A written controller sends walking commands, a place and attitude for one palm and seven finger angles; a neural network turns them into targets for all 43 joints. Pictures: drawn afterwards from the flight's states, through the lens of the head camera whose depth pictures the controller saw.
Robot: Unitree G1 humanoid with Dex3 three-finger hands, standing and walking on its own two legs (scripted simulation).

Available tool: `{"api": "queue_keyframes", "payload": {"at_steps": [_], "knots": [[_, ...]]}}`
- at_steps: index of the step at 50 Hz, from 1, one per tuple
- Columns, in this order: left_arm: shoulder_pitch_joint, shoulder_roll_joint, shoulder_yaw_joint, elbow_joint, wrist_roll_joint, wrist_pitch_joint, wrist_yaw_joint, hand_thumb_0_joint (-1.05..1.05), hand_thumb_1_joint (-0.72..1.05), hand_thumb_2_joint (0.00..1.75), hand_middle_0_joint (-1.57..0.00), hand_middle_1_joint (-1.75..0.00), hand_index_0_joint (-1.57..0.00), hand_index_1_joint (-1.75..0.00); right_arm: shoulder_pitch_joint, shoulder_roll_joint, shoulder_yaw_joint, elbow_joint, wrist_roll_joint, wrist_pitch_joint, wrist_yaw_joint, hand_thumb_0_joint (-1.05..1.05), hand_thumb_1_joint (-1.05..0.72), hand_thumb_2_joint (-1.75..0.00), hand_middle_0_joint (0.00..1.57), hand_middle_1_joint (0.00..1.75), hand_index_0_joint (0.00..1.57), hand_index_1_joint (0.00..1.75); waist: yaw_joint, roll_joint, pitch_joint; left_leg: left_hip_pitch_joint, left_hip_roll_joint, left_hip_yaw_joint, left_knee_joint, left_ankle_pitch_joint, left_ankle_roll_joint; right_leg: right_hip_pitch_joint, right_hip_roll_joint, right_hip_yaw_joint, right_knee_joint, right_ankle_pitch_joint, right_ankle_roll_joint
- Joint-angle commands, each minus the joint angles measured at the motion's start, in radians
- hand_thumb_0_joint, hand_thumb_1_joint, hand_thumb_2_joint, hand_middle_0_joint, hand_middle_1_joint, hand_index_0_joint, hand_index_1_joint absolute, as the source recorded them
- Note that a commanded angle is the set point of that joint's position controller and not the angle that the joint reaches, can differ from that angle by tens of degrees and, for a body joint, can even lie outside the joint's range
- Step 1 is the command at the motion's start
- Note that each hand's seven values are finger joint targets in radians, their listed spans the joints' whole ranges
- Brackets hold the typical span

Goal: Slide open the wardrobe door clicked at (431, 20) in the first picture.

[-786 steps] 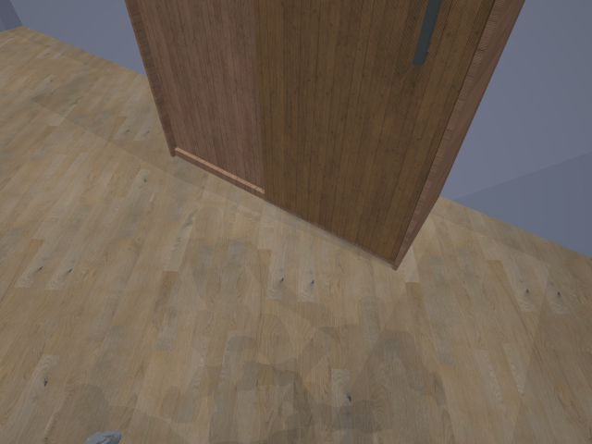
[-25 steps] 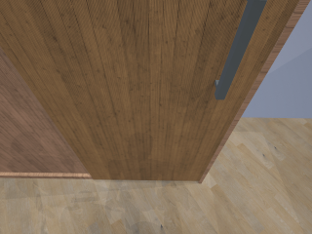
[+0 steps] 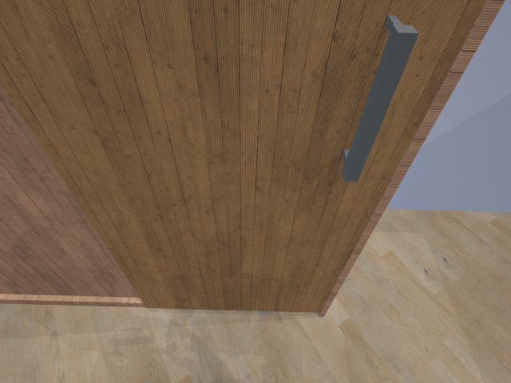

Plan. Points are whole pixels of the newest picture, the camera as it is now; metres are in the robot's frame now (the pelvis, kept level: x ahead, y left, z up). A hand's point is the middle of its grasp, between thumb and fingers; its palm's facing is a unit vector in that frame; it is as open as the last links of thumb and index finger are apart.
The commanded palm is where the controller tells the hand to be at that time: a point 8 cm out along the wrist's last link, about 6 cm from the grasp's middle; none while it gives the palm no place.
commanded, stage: come to a stop and stand still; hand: right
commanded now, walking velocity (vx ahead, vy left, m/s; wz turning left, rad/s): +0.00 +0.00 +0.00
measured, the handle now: (368, 109) +0.46 -0.14 +0.21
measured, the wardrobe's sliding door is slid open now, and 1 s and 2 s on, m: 0.00 0.00 0.00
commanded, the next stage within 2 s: look again from close up in 0.66 s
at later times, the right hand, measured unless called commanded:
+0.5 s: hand out of the picture +0.03 -0.19 -0.16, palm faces +0.00 +0.97 -0.24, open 7.3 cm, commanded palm none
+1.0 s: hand out of the picture +0.00 -0.16 -0.17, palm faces +0.02 +0.98 -0.19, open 7.3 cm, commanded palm none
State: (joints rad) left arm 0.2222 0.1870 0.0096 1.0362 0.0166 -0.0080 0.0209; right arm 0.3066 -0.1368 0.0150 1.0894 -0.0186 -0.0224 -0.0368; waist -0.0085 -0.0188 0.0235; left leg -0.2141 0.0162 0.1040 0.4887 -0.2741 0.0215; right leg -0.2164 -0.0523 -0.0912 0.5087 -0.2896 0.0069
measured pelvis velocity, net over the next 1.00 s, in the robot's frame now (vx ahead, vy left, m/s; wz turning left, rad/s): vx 0.01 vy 0.00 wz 0.01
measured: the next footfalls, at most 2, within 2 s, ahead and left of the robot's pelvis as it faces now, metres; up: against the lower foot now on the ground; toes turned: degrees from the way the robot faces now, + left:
none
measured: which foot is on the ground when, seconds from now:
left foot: down 0.00-1.00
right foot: down 0.00-1.00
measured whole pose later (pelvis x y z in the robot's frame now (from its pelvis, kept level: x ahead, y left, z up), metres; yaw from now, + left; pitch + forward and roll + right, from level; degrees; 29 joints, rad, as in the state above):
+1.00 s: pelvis +0.01 +0.00 +0.00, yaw +1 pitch -1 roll -1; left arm 0.26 0.16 -0.01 1.13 0.02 -0.02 0.04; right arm 0.28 -0.14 0.01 1.14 -0.01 -0.02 -0.03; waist -0.01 0.00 0.05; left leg -0.17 0.03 0.09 0.46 -0.28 0.02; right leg -0.13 -0.04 -0.11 0.41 -0.26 0.01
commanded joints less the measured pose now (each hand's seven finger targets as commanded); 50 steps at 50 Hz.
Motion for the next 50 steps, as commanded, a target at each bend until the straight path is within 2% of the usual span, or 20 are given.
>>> {"api": "queue_keyframes", "payload": {"at_steps": [1, 3, 4, 7, 16, 20, 23, 29, 36, 39, 42, 45, 48, 50], "knots": [[0.088, 0.066, 0.003, -0.060, -0.003, -0.022, -0.001, 0.00, 0.90, 0.90, -0.20, -0.30, -0.20, -0.30, 0.021, -0.132, -0.023, -0.063, 0.005, -0.019, -0.006, 0.00, -0.90, -0.90, 0.20, 0.30, 0.20, 0.30, 0.020, -0.047, -0.020, -0.010, 0.095, -0.113, -0.048, 0.126, 0.031, 0.003, -0.077, 0.094, -0.080, 0.188, -0.038], [0.097, 0.075, 0.000, -0.062, -0.004, -0.021, 0.000, 0.00, 0.90, 0.90, -0.20, -0.30, -0.20, -0.30, 0.019, -0.124, -0.018, -0.058, 0.006, -0.013, -0.004, 0.00, -0.90, -0.90, 0.20, 0.30, 0.20, 0.30, 0.019, 0.036, 0.026, -0.018, 0.094, -0.113, -0.057, 0.102, 0.025, -0.021, -0.070, 0.094, -0.102, 0.143, -0.040], [0.102, 0.066, -0.002, -0.057, -0.002, -0.022, 0.002, 0.00, 0.90, 0.90, -0.20, -0.30, -0.20, -0.30, 0.015, -0.121, -0.018, -0.059, 0.004, -0.012, -0.002, 0.00, -0.90, -0.90, 0.20, 0.30, 0.20, 0.30, 0.015, 0.043, 0.050, -0.021, 0.092, -0.111, -0.060, 0.097, 0.025, -0.028, -0.069, 0.096, -0.118, 0.137, -0.043], [0.113, 0.074, -0.007, -0.041, -0.001, -0.022, 0.000, 0.00, 0.90, 0.90, -0.20, -0.30, -0.20, -0.30, 0.015, -0.127, -0.018, -0.055, 0.007, -0.005, -0.001, 0.00, -0.90, -0.90, 0.20, 0.30, 0.20, 0.30, 0.009, 0.027, 0.071, -0.021, 0.091, -0.115, -0.069, 0.047, 0.021, -0.039, -0.062, 0.097, -0.146, 0.099, -0.043], [0.147, 0.061, -0.015, 0.016, 0.000, -0.029, 0.004, 0.00, 0.90, 0.90, -0.20, -0.30, -0.20, -0.30, 0.006, -0.133, -0.022, -0.041, 0.011, -0.003, -0.002, 0.00, -0.90, -0.90, 0.20, 0.30, 0.20, 0.30, 0.003, 0.034, 0.030, 0.027, 0.102, -0.106, -0.059, 0.146, 0.016, 0.007, -0.063, 0.082, -0.157, 0.182, -0.041], [0.149, 0.052, -0.014, 0.036, 0.000, -0.029, 0.006, 0.00, 0.90, 0.90, -0.20, -0.30, -0.20, -0.30, 0.004, -0.129, -0.023, -0.032, 0.010, -0.003, -0.003, 0.00, -0.90, -0.90, 0.20, 0.30, 0.20, 0.30, 0.003, 0.033, 0.035, 0.027, 0.104, -0.107, -0.063, 0.175, 0.016, 0.021, -0.064, 0.075, -0.156, 0.197, -0.040], [0.150, 0.045, -0.014, 0.045, -0.001, -0.026, 0.007, 0.00, 0.90, 0.90, -0.20, -0.30, -0.20, -0.30, 0.002, -0.125, -0.023, -0.023, 0.009, 0.000, -0.003, 0.00, -0.90, -0.90, 0.20, 0.30, 0.20, 0.30, 0.004, 0.018, 0.051, 0.016, 0.103, -0.110, -0.073, 0.157, 0.016, 0.019, -0.065, 0.070, -0.164, 0.179, -0.037], [0.138, 0.034, -0.011, 0.059, -0.002, -0.024, 0.008, 0.00, 0.90, 0.90, -0.20, -0.30, -0.20, -0.30, 0.013, -0.119, -0.022, -0.007, 0.006, -0.005, -0.001, 0.00, -0.90, -0.90, 0.20, 0.30, 0.20, 0.30, 0.004, 0.042, 0.051, 0.013, 0.109, -0.118, -0.092, 0.193, 0.018, 0.044, -0.063, 0.064, -0.161, 0.179, -0.036], [0.125, 0.038, -0.010, 0.066, -0.004, -0.025, 0.011, 0.00, 0.90, 0.90, -0.20, -0.30, -0.20, -0.30, 0.023, -0.117, -0.023, 0.007, 0.006, -0.008, -0.001, 0.00, -0.90, -0.90, 0.20, 0.30, 0.20, 0.30, 0.007, 0.007, 0.026, 0.023, 0.112, -0.122, -0.096, 0.235, 0.018, 0.068, -0.067, 0.057, -0.156, 0.209, -0.031], [0.118, 0.034, -0.009, 0.068, -0.004, -0.024, 0.012, 0.00, 0.90, 0.90, -0.20, -0.30, -0.20, -0.30, 0.033, -0.112, -0.021, 0.014, 0.004, -0.009, 0.000, 0.00, -0.90, -0.90, 0.20, 0.30, 0.20, 0.30, 0.006, 0.034, 0.034, 0.020, 0.111, -0.123, -0.104, 0.249, 0.018, 0.075, -0.068, 0.058, -0.156, 0.207, -0.031], [0.114, 0.039, -0.010, 0.070, -0.004, -0.024, 0.013, 0.00, 0.90, 0.90, -0.20, -0.30, -0.20, -0.30, 0.034, -0.112, -0.021, 0.017, 0.006, -0.009, -0.001, 0.00, -0.90, -0.90, 0.20, 0.30, 0.20, 0.30, 0.006, 0.019, 0.032, 0.024, 0.114, -0.123, -0.106, 0.248, 0.019, 0.074, -0.068, 0.058, -0.156, 0.205, -0.028], [0.112, 0.039, -0.008, 0.073, -0.004, -0.024, 0.014, 0.00, 0.90, 0.90, -0.20, -0.30, -0.20, -0.30, 0.037, -0.108, -0.022, 0.017, 0.004, -0.010, -0.001, 0.00, -0.90, -0.90, 0.20, 0.30, 0.20, 0.30, 0.004, 0.031, 0.030, 0.032, 0.114, -0.120, -0.107, 0.267, 0.018, 0.076, -0.067, 0.059, -0.154, 0.216, -0.028], [0.108, 0.039, -0.010, 0.076, -0.003, -0.023, 0.014, 0.00, 0.90, 0.90, -0.20, -0.30, -0.20, -0.30, 0.035, -0.107, -0.022, 0.021, 0.006, -0.008, 0.000, 0.00, -0.90, -0.90, 0.20, 0.30, 0.20, 0.30, 0.003, 0.012, 0.044, 0.024, 0.113, -0.123, -0.115, 0.233, 0.020, 0.068, -0.068, 0.058, -0.163, 0.198, -0.027], [0.110, 0.039, -0.008, 0.076, -0.003, -0.023, 0.014, 0.00, 0.90, 0.90, -0.20, -0.30, -0.20, -0.30, 0.038, -0.106, -0.022, 0.020, 0.004, -0.009, 0.000, 0.00, -0.90, -0.90, 0.20, 0.30, 0.20, 0.30, 0.004, 0.025, 0.039, 0.028, 0.112, -0.120, -0.115, 0.249, 0.018, 0.073, -0.067, 0.061, -0.159, 0.210, -0.027]]}}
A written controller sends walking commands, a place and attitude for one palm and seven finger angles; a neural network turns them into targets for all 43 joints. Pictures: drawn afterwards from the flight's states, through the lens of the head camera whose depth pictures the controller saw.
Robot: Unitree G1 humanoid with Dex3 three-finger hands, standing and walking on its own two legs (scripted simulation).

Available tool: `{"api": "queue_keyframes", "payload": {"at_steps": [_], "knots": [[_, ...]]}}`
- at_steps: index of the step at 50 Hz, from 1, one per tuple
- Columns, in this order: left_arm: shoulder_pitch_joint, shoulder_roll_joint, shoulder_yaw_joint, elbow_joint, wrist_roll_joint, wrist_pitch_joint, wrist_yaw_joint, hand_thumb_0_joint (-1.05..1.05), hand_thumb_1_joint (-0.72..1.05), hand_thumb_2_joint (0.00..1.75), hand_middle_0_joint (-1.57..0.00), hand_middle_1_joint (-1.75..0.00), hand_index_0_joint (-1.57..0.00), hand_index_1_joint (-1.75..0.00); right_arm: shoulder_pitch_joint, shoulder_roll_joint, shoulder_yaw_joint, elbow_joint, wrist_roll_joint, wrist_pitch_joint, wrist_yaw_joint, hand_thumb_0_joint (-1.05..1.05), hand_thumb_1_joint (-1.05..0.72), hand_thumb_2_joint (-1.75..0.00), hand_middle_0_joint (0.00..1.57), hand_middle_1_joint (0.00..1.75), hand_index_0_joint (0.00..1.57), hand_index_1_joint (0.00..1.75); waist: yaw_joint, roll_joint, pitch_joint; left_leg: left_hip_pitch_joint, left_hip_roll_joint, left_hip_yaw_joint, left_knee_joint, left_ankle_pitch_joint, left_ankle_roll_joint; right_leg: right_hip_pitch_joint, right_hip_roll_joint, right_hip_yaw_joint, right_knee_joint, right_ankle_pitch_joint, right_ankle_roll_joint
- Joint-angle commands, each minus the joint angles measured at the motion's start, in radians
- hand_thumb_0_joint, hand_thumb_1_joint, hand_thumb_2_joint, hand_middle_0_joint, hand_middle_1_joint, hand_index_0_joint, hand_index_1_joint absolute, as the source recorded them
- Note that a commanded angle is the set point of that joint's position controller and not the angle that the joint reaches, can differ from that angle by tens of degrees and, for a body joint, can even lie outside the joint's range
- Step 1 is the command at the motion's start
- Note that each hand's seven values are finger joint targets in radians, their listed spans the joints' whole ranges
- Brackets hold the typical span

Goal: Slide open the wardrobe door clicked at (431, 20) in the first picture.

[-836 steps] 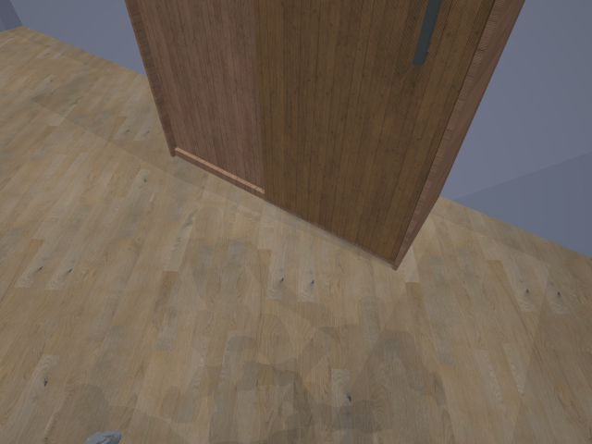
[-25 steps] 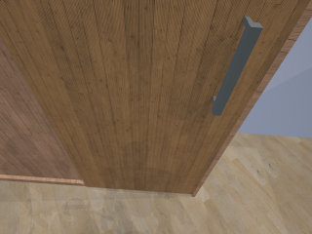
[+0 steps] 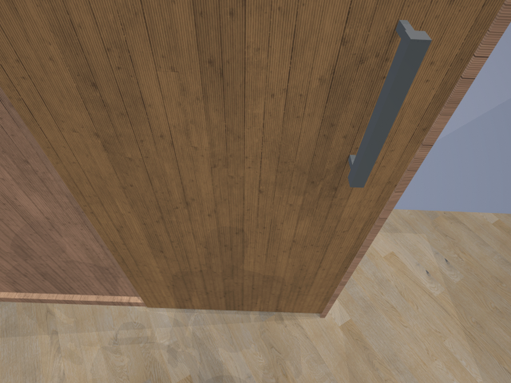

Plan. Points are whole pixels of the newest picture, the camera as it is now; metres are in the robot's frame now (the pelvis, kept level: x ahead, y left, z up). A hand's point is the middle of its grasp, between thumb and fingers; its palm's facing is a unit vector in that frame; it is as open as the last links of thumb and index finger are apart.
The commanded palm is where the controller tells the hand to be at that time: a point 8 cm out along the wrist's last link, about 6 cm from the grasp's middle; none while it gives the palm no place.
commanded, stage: look again from close up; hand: right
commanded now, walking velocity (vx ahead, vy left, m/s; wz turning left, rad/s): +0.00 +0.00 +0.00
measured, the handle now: (376, 115) +0.45 -0.15 +0.21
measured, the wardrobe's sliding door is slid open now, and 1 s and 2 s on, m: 0.00 0.00 0.00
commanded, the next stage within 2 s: raise the hand with hooked fingers in 0.44 s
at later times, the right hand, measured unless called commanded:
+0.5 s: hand out of the picture +0.00 -0.17 -0.17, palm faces +0.03 +0.98 -0.20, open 7.3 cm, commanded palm none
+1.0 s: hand out of the picture +0.13 -0.19 -0.01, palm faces +0.11 +0.99 -0.01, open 8.8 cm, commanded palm +0.13 -0.25 +0.02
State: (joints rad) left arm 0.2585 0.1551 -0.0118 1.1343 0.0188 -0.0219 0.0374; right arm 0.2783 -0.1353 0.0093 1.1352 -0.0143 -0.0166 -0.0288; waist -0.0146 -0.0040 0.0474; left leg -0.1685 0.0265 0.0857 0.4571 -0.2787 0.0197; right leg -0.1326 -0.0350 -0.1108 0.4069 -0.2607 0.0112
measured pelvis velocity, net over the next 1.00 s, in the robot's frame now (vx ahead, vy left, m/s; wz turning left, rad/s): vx -0.03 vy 0.01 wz -0.03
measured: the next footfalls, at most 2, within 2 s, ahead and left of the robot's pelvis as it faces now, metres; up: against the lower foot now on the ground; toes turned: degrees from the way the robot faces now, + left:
none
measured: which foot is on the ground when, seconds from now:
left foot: down 0.00-1.00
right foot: down 0.00-1.00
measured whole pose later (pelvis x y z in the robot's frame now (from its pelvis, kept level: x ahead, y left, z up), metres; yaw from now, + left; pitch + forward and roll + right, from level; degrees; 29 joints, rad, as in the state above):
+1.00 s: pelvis -0.03 +0.01 -0.04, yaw -2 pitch +6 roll +0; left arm 0.15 0.28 0.06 0.47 -0.03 -0.22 0.05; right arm 0.52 -0.20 -0.16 0.01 0.25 -0.38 0.26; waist -0.03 0.03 -0.09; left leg -0.53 0.04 0.12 0.87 -0.44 0.03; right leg -0.54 -0.05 -0.05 0.87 -0.43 0.01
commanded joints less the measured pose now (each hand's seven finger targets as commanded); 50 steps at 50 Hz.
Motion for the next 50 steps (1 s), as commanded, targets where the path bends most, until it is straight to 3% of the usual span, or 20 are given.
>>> {"api": "queue_keyframes", "payload": {"at_steps": [1, 26, 27, 28, 29, 30, 31, 32, 33, 34, 36, 37, 38, 40, 41, 42, 44, 47, 49, 50], "knots": [[0.074, 0.071, 0.012, -0.021, -0.006, -0.010, -0.002, 0.00, 0.90, 0.90, -0.20, -0.30, -0.20, -0.30, 0.064, -0.110, -0.017, -0.026, 0.001, -0.014, -0.008, 0.00, -0.90, -0.90, 0.20, 0.30, 0.20, 0.30, 0.010, 0.010, 0.012, -0.013, 0.103, -0.101, -0.082, 0.260, 0.021, -0.009, -0.087, 0.079, -0.059, 0.186, -0.031], [0.082, 0.061, 0.016, -0.006, -0.005, -0.009, -0.001, 0.00, 0.90, 0.90, -0.20, -0.30, -0.20, -0.30, 0.064, -0.112, -0.024, -0.034, 0.002, -0.015, -0.008, 0.00, -0.90, -0.90, 0.20, 0.30, 0.20, 0.30, 0.005, 0.013, 0.011, -0.002, 0.102, -0.101, -0.090, 0.269, 0.023, -0.016, -0.084, 0.076, -0.059, 0.180, -0.024], [-0.027, 0.104, 0.028, -0.077, -0.018, -0.015, -0.010, 0.00, 0.90, 0.90, -0.20, -0.30, -0.20, -0.30, 0.146, -0.131, -0.024, 0.005, -0.006, -0.031, -0.050, 0.00, -0.90, -0.90, 0.20, 0.30, 0.20, 0.30, -0.025, 0.049, 0.000, 0.002, 0.170, -0.184, -0.075, 0.759, -0.022, -0.104, -0.095, 0.034, 0.193, 0.204, 0.002], [0.003, 0.283, 0.032, -0.419, -0.063, -0.172, 0.037, 0.00, 0.90, 0.90, -0.20, -0.30, -0.20, -0.30, -0.601, -0.330, -0.088, -1.534, 0.209, -0.256, -0.023, 0.00, -0.88, -0.89, 0.20, 0.32, 0.20, 0.32, 0.097, -0.130, -0.480, 0.107, 0.069, -0.124, 0.007, 0.589, 0.010, 0.147, 0.028, 0.067, 0.035, 0.289, -0.048], [-0.083, 0.186, 0.014, -0.378, -0.063, -0.237, 0.079, 0.00, 0.90, 0.90, -0.20, -0.30, -0.20, -0.30, -0.465, -0.451, -0.224, -1.477, 0.165, -0.241, -0.100, 0.00, -0.85, -0.88, 0.20, 0.33, 0.20, 0.33, 0.038, -0.221, -0.414, 0.061, 0.018, -0.102, 0.040, 0.357, 0.012, 0.155, 0.007, 0.039, 0.048, 0.304, -0.038], [-0.052, 0.155, 0.034, -0.412, -0.054, -0.283, 0.067, 0.00, 0.90, 0.90, -0.20, -0.30, -0.20, -0.30, 0.047, -0.103, -0.018, -1.239, 0.138, -0.104, -0.099, 0.00, -0.83, -0.87, 0.21, 0.34, 0.21, 0.34, 0.022, -0.213, -0.325, -0.004, -0.003, -0.030, 0.060, 0.226, 0.014, 0.087, -0.015, 0.068, 0.014, 0.409, -0.041], [-0.043, 0.168, 0.034, -0.374, -0.078, -0.298, 0.066, 0.00, 0.90, 0.90, -0.20, -0.30, -0.20, -0.30, 0.111, 0.030, 0.051, -1.159, 0.176, -0.051, -0.087, 0.00, -0.81, -0.86, 0.21, 0.36, 0.21, 0.36, 0.045, -0.106, -0.218, -0.077, -0.002, 0.002, 0.048, 0.217, -0.001, 0.045, -0.014, 0.088, 0.052, 0.385, -0.033], [-0.063, 0.207, 0.052, -0.435, -0.073, -0.316, 0.063, 0.00, 0.90, 0.90, -0.20, -0.30, -0.20, -0.30, 0.007, -0.010, 0.032, -1.280, 0.190, -0.091, -0.071, 0.00, -0.78, -0.85, 0.21, 0.37, 0.21, 0.37, 0.062, -0.058, -0.118, -0.140, 0.001, 0.007, 0.036, 0.197, -0.012, -0.015, -0.001, 0.104, 0.084, 0.281, -0.035], [-0.052, 0.225, 0.067, -0.454, -0.055, -0.330, 0.060, 0.00, 0.90, 0.90, -0.20, -0.30, -0.20, -0.30, 0.005, -0.067, -0.020, -1.278, 0.185, -0.140, -0.056, 0.00, -0.76, -0.84, 0.21, 0.39, 0.21, 0.39, 0.082, 0.036, -0.119, -0.198, -0.003, 0.013, 0.037, 0.135, -0.017, -0.067, 0.012, 0.102, 0.119, 0.200, -0.035], [-0.057, 0.221, 0.077, -0.489, -0.047, -0.335, 0.054, 0.00, 0.90, 0.90, -0.20, -0.30, -0.20, -0.30, 0.092, -0.053, -0.046, -1.219, 0.185, -0.185, -0.032, 0.00, -0.74, -0.83, 0.21, 0.40, 0.21, 0.40, 0.065, 0.106, -0.086, -0.235, -0.004, 0.017, 0.048, 0.073, -0.018, -0.127, 0.023, 0.096, 0.148, 0.146, -0.029], [-0.090, 0.204, 0.088, -0.540, -0.035, -0.330, 0.024, 0.00, 0.90, 0.90, -0.20, -0.30, -0.20, -0.30, 0.334, 0.023, -0.055, -1.014, 0.216, -0.297, 0.073, 0.00, -0.69, -0.81, 0.22, 0.43, 0.22, 0.43, -0.002, 0.283, -0.034, -0.309, -0.011, 0.015, 0.120, -0.017, -0.019, -0.309, 0.031, 0.094, 0.208, 0.048, -0.009], [-0.108, 0.210, 0.095, -0.563, -0.036, -0.321, 0.007, 0.00, 0.90, 0.90, -0.20, -0.30, -0.20, -0.30, 0.389, 0.017, -0.076, -0.985, 0.238, -0.369, 0.143, 0.00, -0.67, -0.80, 0.22, 0.45, 0.22, 0.45, -0.019, 0.311, -0.035, -0.317, -0.008, 0.000, 0.158, -0.021, -0.018, -0.382, 0.035, 0.089, 0.243, 0.021, -0.001], [-0.122, 0.215, 0.105, -0.595, -0.038, -0.311, -0.009, 0.00, 0.90, 0.90, -0.20, -0.30, -0.20, -0.30, 0.414, -0.018, -0.118, -0.982, 0.252, -0.441, 0.212, 0.00, -0.64, -0.79, 0.22, 0.47, 0.22, 0.47, -0.030, 0.303, -0.058, -0.304, -0.002, -0.020, 0.190, 0.005, -0.014, -0.426, 0.042, 0.081, 0.277, 0.015, 0.005], [-0.148, 0.234, 0.115, -0.672, -0.047, -0.280, -0.034, 0.00, 0.90, 0.90, -0.20, -0.30, -0.20, -0.30, 0.405, -0.142, -0.231, -0.974, 0.263, -0.512, 0.336, 0.00, -0.60, -0.77, 0.22, 0.50, 0.22, 0.50, -0.045, 0.162, -0.119, -0.248, 0.023, -0.067, 0.235, 0.099, 0.004, -0.443, 0.060, 0.056, 0.336, 0.044, 0.004], [-0.160, 0.231, 0.117, -0.707, -0.055, -0.265, -0.032, 0.00, 0.90, 0.90, -0.20, -0.30, -0.20, -0.30, 0.380, -0.194, -0.280, -1.028, 0.262, -0.503, 0.358, 0.00, -0.57, -0.76, 0.22, 0.51, 0.22, 0.51, -0.064, 0.150, -0.174, -0.229, 0.026, -0.081, 0.245, 0.103, 0.002, -0.459, 0.063, 0.042, 0.347, 0.048, -0.007], [-0.173, 0.224, 0.111, -0.745, -0.058, -0.251, -0.027, 0.00, 0.90, 0.90, -0.20, -0.30, -0.20, -0.30, 0.358, -0.194, -0.280, -1.098, 0.276, -0.477, 0.366, 0.00, -0.55, -0.75, 0.22, 0.53, 0.22, 0.53, -0.070, 0.103, -0.214, -0.213, 0.029, -0.093, 0.248, 0.107, -0.003, -0.453, 0.068, 0.032, 0.350, 0.052, -0.015], [-0.163, 0.215, 0.104, -0.775, -0.061, -0.222, -0.011, 0.00, 0.90, 0.90, -0.20, -0.30, -0.20, -0.30, 0.259, -0.224, -0.316, -1.242, 0.310, -0.435, 0.342, 0.00, -0.50, -0.73, 0.23, 0.55, 0.23, 0.55, -0.061, 0.028, -0.236, -0.225, 0.017, -0.091, 0.243, 0.055, -0.005, -0.428, 0.062, 0.041, 0.347, 0.037, -0.018], [-0.111, 0.192, 0.085, -0.788, -0.055, -0.222, 0.006, 0.00, 0.90, 0.90, -0.20, -0.30, -0.20, -0.30, 0.087, -0.206, -0.279, -1.476, 0.306, -0.458, 0.276, 0.00, -0.43, -0.70, 0.23, 0.60, 0.23, 0.60, 0.000, -0.083, -0.263, -0.277, -0.005, -0.078, 0.248, 0.076, -0.008, -0.349, 0.040, 0.065, 0.355, 0.054, -0.030], [-0.071, 0.200, 0.069, -0.760, -0.047, -0.235, 0.015, 0.00, 0.90, 0.90, -0.20, -0.30, -0.20, -0.30, -0.049, -0.215, -0.231, -1.556, 0.286, -0.501, 0.259, 0.00, -0.39, -0.68, 0.24, 0.63, 0.24, 0.63, 0.059, -0.067, -0.239, -0.330, -0.020, -0.064, 0.252, 0.075, -0.007, -0.322, 0.025, 0.097, 0.369, 0.051, -0.038], [-0.067, 0.201, 0.064, -0.748, -0.048, -0.247, 0.018, 0.00, 0.90, 0.90, -0.20, -0.30, -0.20, -0.30, -0.068, -0.197, -0.202, -1.555, 0.282, -0.513, 0.269, 0.00, -0.36, -0.67, 0.24, 0.64, 0.24, 0.64, 0.065, -0.092, -0.243, -0.342, -0.023, -0.061, 0.248, 0.052, -0.004, -0.308, 0.023, 0.106, 0.367, 0.037, -0.039]]}}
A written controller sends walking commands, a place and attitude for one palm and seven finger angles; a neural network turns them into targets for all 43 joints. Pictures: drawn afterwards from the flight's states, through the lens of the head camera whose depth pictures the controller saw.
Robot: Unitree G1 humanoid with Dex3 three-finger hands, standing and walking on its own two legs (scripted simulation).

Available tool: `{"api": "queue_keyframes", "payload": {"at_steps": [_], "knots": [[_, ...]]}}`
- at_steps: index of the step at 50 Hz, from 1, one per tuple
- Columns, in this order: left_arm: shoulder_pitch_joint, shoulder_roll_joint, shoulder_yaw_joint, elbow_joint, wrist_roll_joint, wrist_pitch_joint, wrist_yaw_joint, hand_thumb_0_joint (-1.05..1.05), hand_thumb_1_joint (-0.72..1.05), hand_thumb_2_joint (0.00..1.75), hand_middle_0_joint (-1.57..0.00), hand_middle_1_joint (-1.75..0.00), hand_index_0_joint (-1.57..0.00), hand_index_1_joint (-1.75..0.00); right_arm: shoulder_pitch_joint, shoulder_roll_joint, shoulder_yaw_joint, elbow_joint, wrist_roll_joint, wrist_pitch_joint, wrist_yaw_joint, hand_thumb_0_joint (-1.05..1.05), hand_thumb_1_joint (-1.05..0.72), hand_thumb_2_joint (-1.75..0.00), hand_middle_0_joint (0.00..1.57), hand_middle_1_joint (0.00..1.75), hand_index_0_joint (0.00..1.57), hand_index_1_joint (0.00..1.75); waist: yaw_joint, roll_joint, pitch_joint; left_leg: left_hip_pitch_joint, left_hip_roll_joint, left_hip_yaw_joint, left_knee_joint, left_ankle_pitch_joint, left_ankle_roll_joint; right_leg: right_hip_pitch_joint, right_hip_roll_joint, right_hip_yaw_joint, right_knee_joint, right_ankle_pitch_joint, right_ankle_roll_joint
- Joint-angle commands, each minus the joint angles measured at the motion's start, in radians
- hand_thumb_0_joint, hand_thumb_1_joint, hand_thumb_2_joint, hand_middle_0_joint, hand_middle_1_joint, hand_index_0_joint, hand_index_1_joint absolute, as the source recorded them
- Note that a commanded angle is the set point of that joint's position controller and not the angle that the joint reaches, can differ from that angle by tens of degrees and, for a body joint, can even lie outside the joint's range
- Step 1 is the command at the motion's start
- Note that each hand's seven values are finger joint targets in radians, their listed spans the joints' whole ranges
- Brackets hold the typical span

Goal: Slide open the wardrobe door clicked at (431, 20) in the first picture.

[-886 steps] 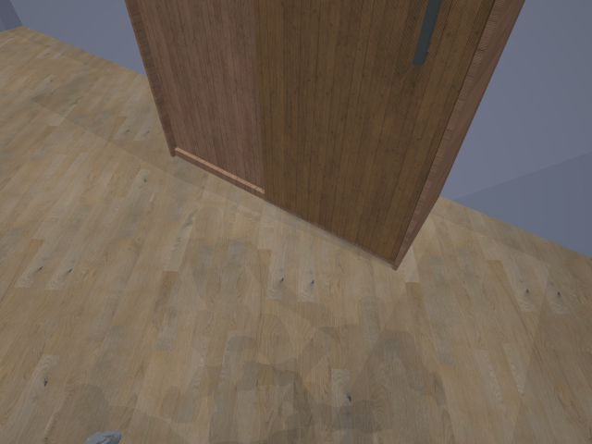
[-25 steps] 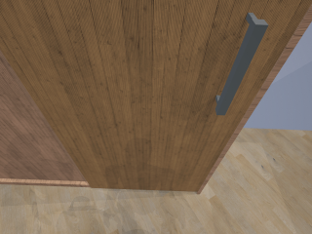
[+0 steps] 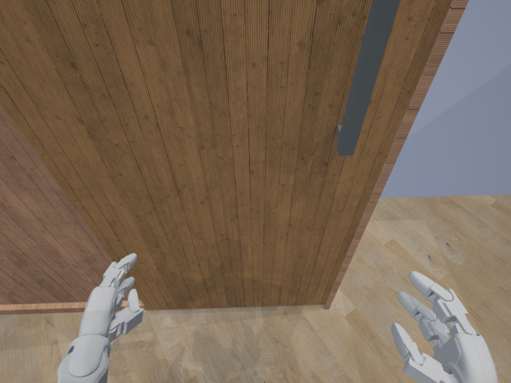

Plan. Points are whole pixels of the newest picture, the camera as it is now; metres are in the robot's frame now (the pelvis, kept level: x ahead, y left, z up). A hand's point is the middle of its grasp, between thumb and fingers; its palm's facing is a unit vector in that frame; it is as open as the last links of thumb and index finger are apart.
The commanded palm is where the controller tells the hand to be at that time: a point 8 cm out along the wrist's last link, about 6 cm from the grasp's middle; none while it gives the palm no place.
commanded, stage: raise the hand with hooked fingers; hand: right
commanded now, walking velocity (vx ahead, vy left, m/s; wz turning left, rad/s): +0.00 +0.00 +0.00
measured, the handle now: (359, 77) +0.48 -0.13 +0.25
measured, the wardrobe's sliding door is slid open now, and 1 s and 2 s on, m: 0.00 0.00 0.00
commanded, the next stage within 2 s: move the hooked fingers beside the handle in 1.64 s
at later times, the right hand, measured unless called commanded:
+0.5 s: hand (475, 269) +0.24 -0.25 +0.14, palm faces +0.02 +1.00 -0.09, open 11.8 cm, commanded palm +0.20 -0.29 +0.16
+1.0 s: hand out of the picture +0.27 -0.30 +0.25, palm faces +0.08 +0.99 -0.13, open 13.9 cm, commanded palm +0.24 -0.33 +0.26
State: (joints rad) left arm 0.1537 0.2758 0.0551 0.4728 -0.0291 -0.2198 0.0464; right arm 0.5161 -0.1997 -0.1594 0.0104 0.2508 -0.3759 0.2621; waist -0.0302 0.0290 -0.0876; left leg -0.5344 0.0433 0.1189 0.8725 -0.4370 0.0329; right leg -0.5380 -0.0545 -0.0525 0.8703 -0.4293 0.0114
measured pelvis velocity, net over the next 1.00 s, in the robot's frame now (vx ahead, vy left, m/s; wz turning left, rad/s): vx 0.01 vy -0.02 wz -0.02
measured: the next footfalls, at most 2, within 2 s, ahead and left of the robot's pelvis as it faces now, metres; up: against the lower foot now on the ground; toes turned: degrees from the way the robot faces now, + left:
none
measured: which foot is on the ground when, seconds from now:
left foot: down 0.00-1.00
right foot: down 0.00-1.00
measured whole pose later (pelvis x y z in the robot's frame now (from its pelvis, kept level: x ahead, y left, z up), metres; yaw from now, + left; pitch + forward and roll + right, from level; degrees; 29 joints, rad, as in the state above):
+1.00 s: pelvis +0.01 -0.02 +0.04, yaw -1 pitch -3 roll +1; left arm 0.18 0.25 -0.12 0.62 -0.07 -0.25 0.10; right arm -0.10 -0.48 -0.47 0.01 0.34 0.22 0.45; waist -0.08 -0.06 -0.02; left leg -0.13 0.04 0.13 0.45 -0.26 0.00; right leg -0.15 -0.02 -0.05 0.48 -0.27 -0.01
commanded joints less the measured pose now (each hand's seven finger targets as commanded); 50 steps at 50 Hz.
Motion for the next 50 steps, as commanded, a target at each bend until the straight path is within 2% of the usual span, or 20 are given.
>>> {"api": "queue_keyframes", "payload": {"at_steps": [1, 4, 7, 9, 12, 14, 16, 18, 19, 28, 29, 30, 34, 35, 37, 40, 42, 45, 48, 50], "knots": [[0.035, 0.085, -0.011, -0.075, -0.005, -0.063, 0.013, 0.00, 0.90, 0.90, -0.20, -0.30, -0.20, -0.30, -0.314, -0.123, -0.001, -0.407, 0.017, -0.158, -0.003, 0.00, -0.34, -0.66, 0.24, 0.66, 0.24, 0.66, 0.095, -0.148, -0.083, 0.002, -0.040, -0.091, -0.178, 0.176, -0.016, 0.102, 0.040, 0.054, -0.099, 0.175, -0.038], [0.026, 0.106, -0.027, -0.047, -0.019, -0.091, 0.028, 0.00, 0.90, 0.90, -0.20, -0.30, -0.20, -0.30, -0.359, -0.157, 0.010, -0.305, 0.024, -0.096, 0.061, 0.00, -0.27, -0.63, 0.25, 0.70, 0.25, 0.70, 0.102, -0.120, -0.038, 0.012, -0.039, -0.099, -0.230, 0.086, -0.016, 0.095, 0.036, 0.077, -0.133, 0.103, -0.042], [0.000, 0.107, -0.030, -0.049, -0.030, -0.107, 0.040, 0.00, 0.90, 0.90, -0.20, -0.30, -0.20, -0.30, -0.300, -0.225, -0.086, -0.241, 0.046, 0.029, 0.100, 0.00, -0.20, -0.60, 0.25, 0.75, 0.25, 0.75, 0.050, -0.081, -0.100, 0.110, -0.024, -0.109, -0.276, 0.092, -0.022, 0.105, 0.039, 0.074, -0.177, 0.124, -0.039], [-0.019, 0.099, -0.039, -0.042, -0.030, -0.109, 0.044, 0.00, 0.90, 0.90, -0.20, -0.30, -0.20, -0.30, -0.260, -0.250, -0.155, -0.178, 0.069, 0.110, 0.101, 0.00, -0.15, -0.58, 0.25, 0.78, 0.25, 0.78, 0.016, -0.061, -0.089, 0.170, -0.021, -0.097, -0.293, 0.123, -0.022, 0.108, 0.040, 0.076, -0.210, 0.158, -0.036], [-0.038, 0.088, -0.049, -0.052, -0.025, -0.119, 0.041, 0.00, 0.90, 0.90, -0.20, -0.30, -0.20, -0.30, -0.263, -0.270, -0.229, -0.230, 0.108, 0.158, 0.076, 0.00, -0.08, -0.55, 0.26, 0.82, 0.26, 0.82, -0.010, 0.000, -0.112, 0.222, -0.022, -0.070, -0.301, 0.171, -0.029, 0.126, 0.038, 0.077, -0.252, 0.202, -0.033], [-0.036, 0.088, -0.055, -0.047, -0.022, -0.132, 0.038, 0.00, 0.90, 0.90, -0.20, -0.30, -0.20, -0.30, -0.279, -0.283, -0.257, -0.252, 0.122, 0.161, 0.062, 0.00, -0.04, -0.53, 0.26, 0.86, 0.26, 0.86, -0.019, -0.008, -0.109, 0.254, -0.025, -0.064, -0.305, 0.204, -0.025, 0.143, 0.037, 0.076, -0.269, 0.234, -0.032], [-0.024, 0.089, -0.056, -0.044, -0.023, -0.151, 0.032, 0.00, 0.90, 0.90, -0.20, -0.30, -0.20, -0.30, -0.300, -0.271, -0.242, -0.294, 0.118, 0.156, 0.060, 0.00, 0.01, -0.51, 0.27, 0.88, 0.27, 0.88, -0.015, -0.064, -0.115, 0.247, -0.030, -0.049, -0.305, 0.240, -0.024, 0.186, 0.037, 0.069, -0.289, 0.251, -0.030], [-0.013, 0.096, -0.053, -0.031, -0.028, -0.167, 0.034, 0.00, 0.90, 0.90, -0.20, -0.30, -0.20, -0.30, -0.326, -0.268, -0.227, -0.285, 0.114, 0.165, 0.068, 0.00, 0.06, -0.49, 0.27, 0.92, 0.27, 0.92, -0.001, -0.051, -0.090, 0.233, -0.032, -0.050, -0.324, 0.231, -0.027, 0.205, 0.035, 0.064, -0.298, 0.239, -0.032], [-0.014, 0.102, -0.053, -0.028, -0.027, -0.172, 0.036, 0.00, 0.90, 0.90, -0.20, -0.30, -0.20, -0.30, -0.337, -0.274, -0.232, -0.274, 0.114, 0.176, 0.075, 0.00, 0.08, -0.48, 0.27, 0.93, 0.27, 0.93, -0.003, -0.035, -0.080, 0.247, -0.030, -0.058, -0.334, 0.240, -0.026, 0.208, 0.035, 0.064, -0.300, 0.246, -0.035], [-0.020, 0.109, -0.062, -0.004, -0.036, -0.189, 0.060, 0.00, 0.90, 0.90, -0.20, -0.30, -0.20, -0.30, -0.538, -0.370, -0.301, -0.333, 0.111, 0.273, 0.090, 0.00, 0.29, -0.39, 0.29, 1.07, 0.29, 1.07, -0.016, -0.122, -0.066, 0.307, -0.036, -0.031, -0.376, 0.322, -0.018, 0.343, 0.035, 0.081, -0.384, 0.317, -0.033], [-0.020, 0.113, -0.062, -0.004, -0.033, -0.185, 0.061, 0.00, 0.90, 0.90, -0.20, -0.30, -0.20, -0.30, -0.534, -0.394, -0.324, -0.323, 0.110, 0.288, 0.090, 0.00, 0.31, -0.38, 0.29, 1.08, 0.29, 1.08, -0.025, -0.097, -0.070, 0.326, -0.040, -0.034, -0.383, 0.344, -0.017, 0.350, 0.032, 0.079, -0.387, 0.339, -0.034], [-0.023, 0.110, -0.065, -0.001, -0.036, -0.180, 0.060, 0.00, 0.90, 0.90, -0.20, -0.30, -0.20, -0.30, -0.551, -0.377, -0.312, -0.312, 0.113, 0.303, 0.095, 0.00, 0.34, -0.37, 0.29, 1.10, 0.29, 1.10, -0.019, -0.114, -0.058, 0.326, -0.039, -0.032, -0.389, 0.356, -0.016, 0.359, 0.036, 0.078, -0.396, 0.342, -0.033], [-0.031, 0.112, -0.074, 0.000, -0.039, -0.158, 0.062, 0.00, 0.90, 0.90, -0.20, -0.30, -0.20, -0.30, -0.609, -0.416, -0.341, -0.262, 0.114, 0.373, 0.116, 0.00, 0.43, -0.33, 0.29, 1.15, 0.29, 1.15, -0.029, -0.108, -0.034, 0.347, -0.042, -0.033, -0.414, 0.385, -0.013, 0.386, 0.036, 0.081, -0.420, 0.365, -0.031], [-0.042, 0.110, -0.077, -0.005, -0.042, -0.152, 0.061, 0.00, 0.90, 0.90, -0.20, -0.30, -0.20, -0.30, -0.648, -0.413, -0.335, -0.284, 0.115, 0.387, 0.124, 0.00, 0.45, -0.32, 0.30, 1.17, 0.30, 1.17, -0.026, -0.131, -0.043, 0.356, -0.039, -0.033, -0.418, 0.398, -0.013, 0.397, 0.039, 0.080, -0.426, 0.374, -0.031], [-0.050, 0.108, -0.083, -0.010, -0.043, -0.139, 0.063, 0.00, 0.90, 0.90, -0.20, -0.30, -0.20, -0.30, -0.695, -0.441, -0.352, -0.275, 0.116, 0.424, 0.136, 0.00, 0.50, -0.30, 0.30, 1.20, 0.30, 1.20, -0.026, -0.123, -0.054, 0.363, -0.039, -0.034, -0.427, 0.411, -0.013, 0.414, 0.040, 0.081, -0.430, 0.381, -0.033], [-0.064, 0.105, -0.092, -0.011, -0.049, -0.116, 0.063, 0.00, 0.90, 0.90, -0.20, -0.30, -0.20, -0.30, -0.768, -0.459, -0.351, -0.258, 0.112, 0.467, 0.149, 0.00, 0.50, -0.30, 0.30, 1.20, 0.30, 1.20, -0.019, -0.113, -0.034, 0.362, -0.041, -0.033, -0.448, 0.402, -0.012, 0.427, 0.039, 0.084, -0.445, 0.373, -0.033], [-0.077, 0.101, -0.097, -0.018, -0.049, -0.111, 0.065, 0.00, 0.90, 0.90, -0.20, -0.30, -0.20, -0.30, -0.824, -0.494, -0.374, -0.275, 0.110, 0.484, 0.156, 0.00, 0.50, -0.30, 0.30, 1.20, 0.30, 1.20, -0.024, -0.147, -0.071, 0.377, -0.039, -0.036, -0.451, 0.413, -0.010, 0.455, 0.043, 0.083, -0.448, 0.386, -0.034], [-0.085, 0.102, -0.103, -0.013, -0.051, -0.093, 0.064, 0.00, 0.90, 0.90, -0.20, -0.30, -0.20, -0.30, -0.869, -0.538, -0.407, -0.246, 0.112, 0.513, 0.171, 0.00, 0.50, -0.30, 0.30, 1.20, 0.30, 1.20, -0.025, -0.112, -0.094, 0.400, -0.039, -0.036, -0.464, 0.444, -0.010, 0.470, 0.044, 0.081, -0.452, 0.411, -0.037], [-0.098, 0.103, -0.108, -0.009, -0.056, -0.081, 0.066, 0.00, 0.90, 0.90, -0.20, -0.30, -0.20, -0.30, -0.937, -0.559, -0.411, -0.167, 0.113, 0.549, 0.188, 0.00, 0.50, -0.30, 0.30, 1.20, 0.30, 1.20, -0.021, -0.105, -0.055, 0.375, -0.037, -0.038, -0.481, 0.401, -0.011, 0.459, 0.047, 0.085, -0.464, 0.366, -0.037], [-0.103, 0.107, -0.109, -0.011, -0.060, -0.072, 0.065, 0.00, 0.90, 0.90, -0.20, -0.30, -0.20, -0.30, -0.976, -0.587, -0.416, -0.140, 0.106, 0.570, 0.198, 0.00, 0.50, -0.30, 0.30, 1.20, 0.30, 1.20, -0.021, -0.104, -0.061, 0.382, -0.032, -0.047, -0.493, 0.398, -0.010, 0.463, 0.049, 0.082, -0.466, 0.363, -0.040]]}}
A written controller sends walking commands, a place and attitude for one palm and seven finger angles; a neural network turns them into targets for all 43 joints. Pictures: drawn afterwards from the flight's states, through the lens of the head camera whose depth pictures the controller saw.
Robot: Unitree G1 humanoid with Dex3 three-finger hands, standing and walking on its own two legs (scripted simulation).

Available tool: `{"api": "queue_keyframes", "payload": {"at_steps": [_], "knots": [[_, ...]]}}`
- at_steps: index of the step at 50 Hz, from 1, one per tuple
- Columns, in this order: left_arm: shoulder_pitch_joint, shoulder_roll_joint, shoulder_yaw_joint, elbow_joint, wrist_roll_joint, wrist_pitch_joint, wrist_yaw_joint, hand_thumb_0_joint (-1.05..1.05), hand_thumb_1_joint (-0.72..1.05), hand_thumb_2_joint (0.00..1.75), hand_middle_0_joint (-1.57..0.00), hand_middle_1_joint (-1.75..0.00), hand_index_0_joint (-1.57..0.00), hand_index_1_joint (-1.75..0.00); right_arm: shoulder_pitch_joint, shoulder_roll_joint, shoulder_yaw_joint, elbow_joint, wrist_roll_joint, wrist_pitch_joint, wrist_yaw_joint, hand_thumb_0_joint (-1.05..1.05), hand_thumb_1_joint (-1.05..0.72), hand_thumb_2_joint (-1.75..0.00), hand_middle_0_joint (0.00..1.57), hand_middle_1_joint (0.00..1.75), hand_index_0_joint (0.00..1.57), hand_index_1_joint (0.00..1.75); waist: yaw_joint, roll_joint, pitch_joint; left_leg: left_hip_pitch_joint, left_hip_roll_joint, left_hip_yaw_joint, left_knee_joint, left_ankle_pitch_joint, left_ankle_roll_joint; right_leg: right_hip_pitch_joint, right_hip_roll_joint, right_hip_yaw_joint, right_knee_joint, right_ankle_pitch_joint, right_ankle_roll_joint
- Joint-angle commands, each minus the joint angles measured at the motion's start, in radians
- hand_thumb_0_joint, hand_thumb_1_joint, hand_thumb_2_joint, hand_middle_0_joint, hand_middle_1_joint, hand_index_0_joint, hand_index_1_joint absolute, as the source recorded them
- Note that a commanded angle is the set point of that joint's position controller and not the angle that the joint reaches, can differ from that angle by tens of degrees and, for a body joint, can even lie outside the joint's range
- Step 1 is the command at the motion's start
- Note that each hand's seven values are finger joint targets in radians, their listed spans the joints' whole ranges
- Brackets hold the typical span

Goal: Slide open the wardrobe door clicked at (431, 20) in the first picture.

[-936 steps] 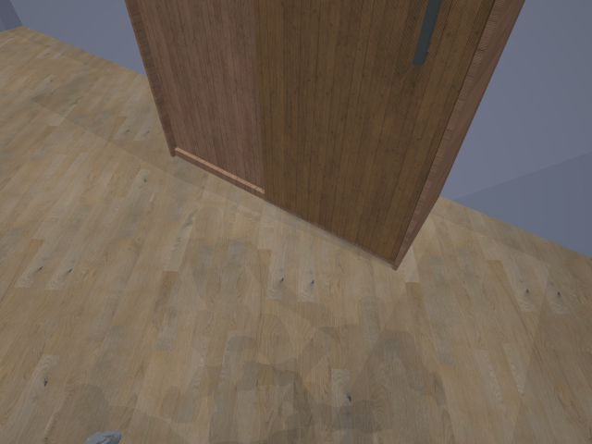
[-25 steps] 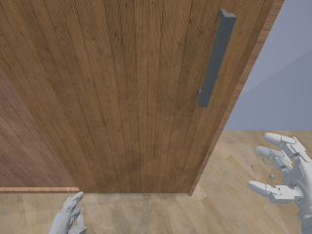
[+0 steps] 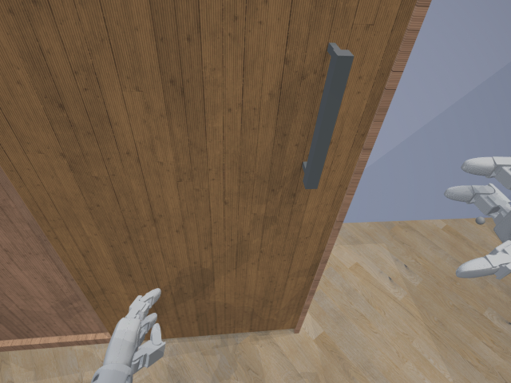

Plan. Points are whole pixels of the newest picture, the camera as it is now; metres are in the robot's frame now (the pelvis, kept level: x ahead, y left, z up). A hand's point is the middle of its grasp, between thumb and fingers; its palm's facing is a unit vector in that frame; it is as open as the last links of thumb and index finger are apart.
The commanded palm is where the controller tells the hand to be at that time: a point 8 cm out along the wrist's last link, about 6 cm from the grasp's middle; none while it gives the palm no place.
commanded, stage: raise the hand with hooked fingers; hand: right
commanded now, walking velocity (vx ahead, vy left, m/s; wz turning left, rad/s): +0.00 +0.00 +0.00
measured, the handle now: (320, 123) +0.47 -0.11 +0.21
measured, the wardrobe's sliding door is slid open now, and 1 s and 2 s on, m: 0.00 0.00 0.00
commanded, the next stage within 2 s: move the hooked fingers beside the handle in 0.64 s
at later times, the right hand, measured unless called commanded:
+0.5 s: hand (477, 193) +0.29 -0.27 +0.23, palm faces +0.05 +0.99 -0.12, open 13.9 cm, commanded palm +0.25 -0.31 +0.24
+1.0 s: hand (453, 182) +0.31 -0.25 +0.23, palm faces +0.02 +0.99 -0.11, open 14.0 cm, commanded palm +0.27 -0.29 +0.24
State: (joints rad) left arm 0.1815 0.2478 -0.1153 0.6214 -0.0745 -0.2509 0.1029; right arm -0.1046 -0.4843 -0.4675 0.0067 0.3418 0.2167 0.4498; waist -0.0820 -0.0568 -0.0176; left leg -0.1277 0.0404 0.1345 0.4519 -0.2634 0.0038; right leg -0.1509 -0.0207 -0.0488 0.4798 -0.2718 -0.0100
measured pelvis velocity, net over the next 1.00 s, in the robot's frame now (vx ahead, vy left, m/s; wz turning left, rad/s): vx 0.00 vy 0.01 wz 0.00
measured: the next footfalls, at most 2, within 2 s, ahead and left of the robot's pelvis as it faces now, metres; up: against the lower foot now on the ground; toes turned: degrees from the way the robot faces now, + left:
none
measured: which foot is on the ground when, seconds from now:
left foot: down 0.00-1.00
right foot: down 0.00-1.00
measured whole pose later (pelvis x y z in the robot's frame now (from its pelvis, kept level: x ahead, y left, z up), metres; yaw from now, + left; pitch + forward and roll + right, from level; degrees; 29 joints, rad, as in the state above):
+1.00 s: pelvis +0.00 +0.01 +0.00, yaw +0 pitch -3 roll +0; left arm 0.19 0.28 -0.10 0.63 -0.09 -0.21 0.11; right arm -0.30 -0.50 -0.43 0.13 0.30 0.31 0.44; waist -0.06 -0.07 -0.02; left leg -0.14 0.04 0.13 0.47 -0.27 0.01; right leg -0.15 -0.02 -0.05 0.46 -0.27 0.00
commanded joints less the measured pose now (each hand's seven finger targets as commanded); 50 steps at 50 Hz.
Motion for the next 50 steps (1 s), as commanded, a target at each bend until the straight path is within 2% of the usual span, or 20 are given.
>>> {"api": "queue_keyframes", "payload": {"at_steps": [1, 4, 5, 7, 10, 18, 19, 23, 24, 27, 29, 31, 36, 41, 42, 45, 46, 48, 49, 50], "knots": [[-0.138, 0.135, 0.060, -0.162, -0.016, -0.039, 0.008, 0.00, 0.90, 0.90, -0.20, -0.30, -0.20, -0.30, -0.386, -0.309, -0.105, -0.132, 0.015, -0.012, 0.017, 0.00, 0.50, -0.30, 0.30, 1.20, 0.30, 1.20, 0.031, -0.039, -0.132, -0.026, -0.026, -0.065, -0.073, 0.221, 0.020, 0.079, 0.016, 0.079, -0.075, 0.201, -0.018], [-0.144, 0.136, 0.058, -0.167, -0.018, -0.032, 0.003, 0.00, 0.90, 0.90, -0.20, -0.30, -0.20, -0.30, -0.410, -0.354, -0.127, -0.107, 0.012, 0.006, 0.032, 0.00, 0.50, -0.30, 0.30, 1.20, 0.30, 1.20, 0.022, -0.017, -0.154, -0.007, -0.022, -0.075, -0.078, 0.233, 0.022, 0.085, 0.015, 0.080, -0.069, 0.217, -0.021], [-0.147, 0.142, 0.060, -0.170, -0.019, -0.031, 0.003, 0.00, 0.90, 0.90, -0.20, -0.30, -0.20, -0.30, -0.442, -0.375, -0.142, -0.116, 0.011, 0.010, 0.036, 0.00, 0.50, -0.30, 0.30, 1.20, 0.30, 1.20, 0.024, -0.036, -0.173, 0.002, -0.016, -0.076, -0.075, 0.244, 0.022, 0.086, 0.018, 0.077, -0.069, 0.221, -0.022], [-0.148, 0.144, 0.060, -0.172, -0.021, -0.027, 0.003, 0.00, 0.90, 0.90, -0.20, -0.30, -0.20, -0.30, -0.474, -0.398, -0.156, -0.085, 0.012, 0.021, 0.045, 0.00, 0.50, -0.30, 0.30, 1.20, 0.30, 1.20, 0.025, -0.002, -0.178, 0.000, -0.017, -0.076, -0.076, 0.232, 0.018, 0.085, 0.019, 0.080, -0.070, 0.211, -0.024], [-0.139, 0.150, 0.064, -0.175, -0.027, -0.018, -0.006, 0.00, 0.90, 0.90, -0.20, -0.30, -0.20, -0.30, -0.389, -0.339, -0.120, 0.006, 0.018, 0.043, 0.063, 0.00, 0.50, -0.30, 0.30, 1.20, 0.30, 1.20, 0.026, 0.020, -0.133, -0.024, -0.012, -0.082, -0.072, 0.232, 0.017, 0.058, 0.015, 0.074, -0.064, 0.199, -0.021], [-0.146, 0.148, 0.075, -0.204, -0.020, -0.024, -0.008, 0.00, 0.90, 0.90, -0.20, -0.30, -0.20, -0.30, -0.406, -0.403, -0.196, -0.162, 0.025, 0.017, 0.025, 0.00, 0.50, -0.30, 0.30, 1.20, 0.30, 1.20, 0.014, -0.022, -0.228, -0.001, -0.016, -0.071, -0.042, 0.265, 0.016, 0.097, 0.017, 0.067, -0.050, 0.247, -0.024], [-0.145, 0.145, 0.073, -0.197, -0.019, -0.023, -0.009, 0.00, 0.90, 0.90, -0.20, -0.30, -0.20, -0.30, -0.395, -0.412, -0.200, -0.180, 0.023, 0.010, 0.017, 0.00, 0.50, -0.30, 0.30, 1.20, 0.30, 1.20, 0.010, -0.024, -0.214, 0.011, -0.013, -0.078, -0.048, 0.277, 0.016, 0.089, 0.012, 0.063, -0.044, 0.259, -0.023], [-0.135, 0.146, 0.073, -0.184, -0.020, -0.032, 0.001, 0.00, 0.90, 0.90, -0.20, -0.30, -0.20, -0.30, -0.414, -0.375, -0.173, -0.138, 0.013, 0.018, 0.003, 0.00, 0.50, -0.30, 0.30, 1.20, 0.30, 1.20, 0.024, -0.068, -0.163, -0.033, -0.017, -0.067, -0.050, 0.250, 0.018, 0.090, 0.014, 0.063, -0.061, 0.230, -0.022], [-0.133, 0.147, 0.073, -0.178, -0.020, -0.029, 0.000, 0.00, 0.90, 0.90, -0.20, -0.30, -0.20, -0.30, -0.395, -0.373, -0.169, -0.123, 0.013, 0.023, 0.003, 0.00, 0.50, -0.30, 0.30, 1.20, 0.30, 1.20, 0.021, -0.029, -0.145, -0.026, -0.014, -0.076, -0.060, 0.258, 0.018, 0.077, 0.009, 0.065, -0.056, 0.234, -0.022], [-0.136, 0.148, 0.074, -0.180, -0.023, -0.032, 0.004, 0.00, 0.90, 0.90, -0.20, -0.30, -0.20, -0.30, -0.427, -0.358, -0.140, -0.126, 0.005, 0.037, 0.014, 0.00, 0.50, -0.30, 0.30, 1.20, 0.30, 1.20, 0.032, -0.054, -0.162, -0.038, -0.013, -0.073, -0.053, 0.256, 0.014, 0.094, 0.013, 0.065, -0.056, 0.226, -0.024], [-0.134, 0.145, 0.071, -0.180, -0.024, -0.028, 0.004, 0.00, 0.90, 0.90, -0.20, -0.30, -0.20, -0.30, -0.416, -0.352, -0.125, -0.127, 0.005, 0.037, 0.022, 0.00, 0.50, -0.30, 0.30, 1.20, 0.30, 1.20, 0.032, -0.028, -0.157, -0.035, -0.016, -0.073, -0.059, 0.253, 0.013, 0.094, 0.011, 0.066, -0.053, 0.228, -0.024], [-0.139, 0.145, 0.070, -0.185, -0.023, -0.031, 0.006, 0.00, 0.90, 0.90, -0.20, -0.30, -0.20, -0.30, -0.441, -0.366, -0.140, -0.163, 0.006, 0.030, 0.021, 0.00, 0.50, -0.30, 0.30, 1.20, 0.30, 1.20, 0.031, -0.041, -0.188, -0.028, -0.019, -0.061, -0.050, 0.253, 0.015, 0.110, 0.014, 0.072, -0.060, 0.234, -0.024], [-0.137, 0.146, 0.068, -0.177, -0.022, -0.028, 0.003, 0.00, 0.90, 0.90, -0.20, -0.30, -0.20, -0.30, -0.411, -0.372, -0.157, -0.109, 0.012, 0.034, 0.025, 0.00, 0.50, -0.30, 0.30, 1.20, 0.30, 1.20, 0.027, -0.020, -0.170, -0.033, -0.020, -0.059, -0.052, 0.263, 0.014, 0.094, 0.015, 0.072, -0.060, 0.236, -0.024], [-0.140, 0.140, 0.065, -0.172, -0.025, -0.032, 0.006, 0.00, 0.90, 0.90, -0.20, -0.30, -0.20, -0.30, -0.500, -0.290, -0.058, -0.111, 0.004, 0.037, 0.017, 0.00, 0.50, -0.30, 0.30, 1.20, 0.30, 1.20, 0.046, -0.030, -0.157, -0.066, -0.019, -0.060, -0.056, 0.229, 0.014, 0.112, 0.014, 0.076, -0.063, 0.206, -0.022], [-0.133, 0.143, 0.066, -0.164, -0.024, -0.032, 0.008, 0.00, 0.90, 0.90, -0.20, -0.30, -0.20, -0.30, -0.506, -0.305, -0.069, -0.081, 0.001, 0.039, 0.012, 0.00, 0.50, -0.30, 0.30, 1.20, 0.30, 1.20, 0.047, 0.000, -0.150, -0.071, -0.020, -0.057, -0.057, 0.222, 0.013, 0.107, 0.013, 0.081, -0.064, 0.200, -0.024], [-0.134, 0.143, 0.068, -0.163, -0.023, -0.024, 0.010, 0.00, 0.90, 0.90, -0.20, -0.30, -0.20, -0.30, -0.562, -0.310, -0.056, -0.096, -0.017, 0.032, -0.006, 0.00, 0.50, -0.30, 0.30, 1.20, 0.30, 1.20, 0.048, -0.024, -0.177, -0.058, -0.017, -0.060, -0.057, 0.215, 0.015, 0.112, 0.015, 0.078, -0.067, 0.205, -0.023], [-0.138, 0.137, 0.066, -0.164, -0.024, -0.025, 0.010, 0.00, 0.90, 0.90, -0.20, -0.30, -0.20, -0.30, -0.586, -0.287, -0.030, -0.099, -0.021, 0.028, -0.011, 0.00, 0.50, -0.30, 0.30, 1.20, 0.30, 1.20, 0.052, -0.024, -0.176, -0.062, -0.017, -0.059, -0.053, 0.221, 0.016, 0.119, 0.015, 0.082, -0.067, 0.211, -0.023], [-0.136, 0.137, 0.066, -0.165, -0.021, -0.023, 0.010, 0.00, 0.90, 0.90, -0.20, -0.30, -0.20, -0.30, -0.579, -0.299, -0.051, -0.087, -0.023, 0.024, -0.024, 0.00, 0.50, -0.30, 0.30, 1.20, 0.30, 1.20, 0.042, -0.033, -0.204, -0.046, -0.015, -0.059, -0.046, 0.234, 0.019, 0.126, 0.016, 0.081, -0.067, 0.223, -0.022], [-0.132, 0.138, 0.067, -0.163, -0.019, -0.019, 0.007, 0.00, 0.90, 0.90, -0.20, -0.30, -0.20, -0.30, -0.558, -0.321, -0.071, -0.091, -0.021, 0.019, -0.032, 0.00, 0.50, -0.30, 0.30, 1.20, 0.30, 1.20, 0.035, 0.004, -0.207, -0.027, -0.014, -0.060, -0.051, 0.249, 0.019, 0.115, 0.012, 0.080, -0.064, 0.238, -0.022], [-0.138, 0.139, 0.069, -0.167, -0.020, -0.016, 0.006, 0.00, 0.90, 0.90, -0.20, -0.30, -0.20, -0.30, -0.550, -0.327, -0.085, -0.094, -0.026, 0.019, -0.037, 0.00, 0.50, -0.30, 0.30, 1.20, 0.30, 1.20, 0.032, -0.013, -0.217, -0.018, -0.013, -0.061, -0.045, 0.265, 0.019, 0.112, 0.013, 0.074, -0.065, 0.250, -0.023]]}}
